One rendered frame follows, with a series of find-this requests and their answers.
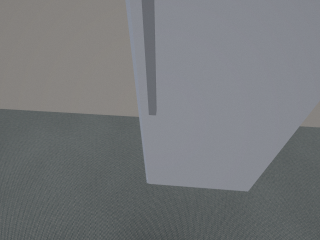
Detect handle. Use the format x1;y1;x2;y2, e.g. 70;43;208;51
141;0;157;116

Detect fridge door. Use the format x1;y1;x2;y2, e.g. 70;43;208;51
129;0;320;192

